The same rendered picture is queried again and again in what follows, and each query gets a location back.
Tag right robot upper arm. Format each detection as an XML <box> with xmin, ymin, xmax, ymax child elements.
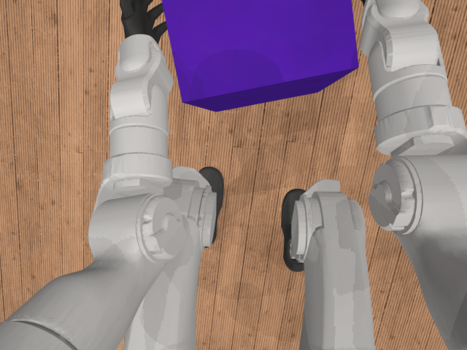
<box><xmin>368</xmin><ymin>154</ymin><xmax>467</xmax><ymax>350</ymax></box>

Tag right robot forearm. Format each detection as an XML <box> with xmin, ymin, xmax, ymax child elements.
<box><xmin>360</xmin><ymin>0</ymin><xmax>467</xmax><ymax>158</ymax></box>

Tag left robot forearm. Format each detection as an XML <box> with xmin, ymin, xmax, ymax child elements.
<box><xmin>88</xmin><ymin>34</ymin><xmax>174</xmax><ymax>240</ymax></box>

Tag right robot foot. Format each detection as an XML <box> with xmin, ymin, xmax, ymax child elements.
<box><xmin>281</xmin><ymin>189</ymin><xmax>306</xmax><ymax>272</ymax></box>

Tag carton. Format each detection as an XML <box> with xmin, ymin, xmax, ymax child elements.
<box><xmin>162</xmin><ymin>0</ymin><xmax>359</xmax><ymax>112</ymax></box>

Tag robot left hand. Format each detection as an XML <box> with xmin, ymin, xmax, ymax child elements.
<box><xmin>120</xmin><ymin>0</ymin><xmax>167</xmax><ymax>43</ymax></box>

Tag left robot upper arm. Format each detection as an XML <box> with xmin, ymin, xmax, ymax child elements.
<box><xmin>0</xmin><ymin>192</ymin><xmax>187</xmax><ymax>350</ymax></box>

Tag robot right shin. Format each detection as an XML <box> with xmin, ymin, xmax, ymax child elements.
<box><xmin>290</xmin><ymin>179</ymin><xmax>366</xmax><ymax>263</ymax></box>

